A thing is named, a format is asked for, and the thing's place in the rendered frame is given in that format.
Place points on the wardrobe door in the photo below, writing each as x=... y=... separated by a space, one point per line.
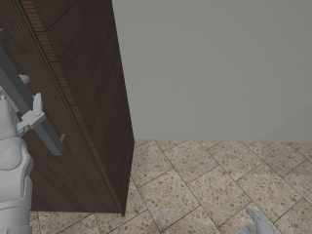
x=67 y=183

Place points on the robot right hand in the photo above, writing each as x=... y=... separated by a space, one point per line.
x=262 y=226

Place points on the robot left hand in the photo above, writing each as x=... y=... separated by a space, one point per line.
x=8 y=114

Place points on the robot left forearm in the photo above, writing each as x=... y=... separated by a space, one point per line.
x=15 y=186

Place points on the handle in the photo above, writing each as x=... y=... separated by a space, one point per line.
x=12 y=84

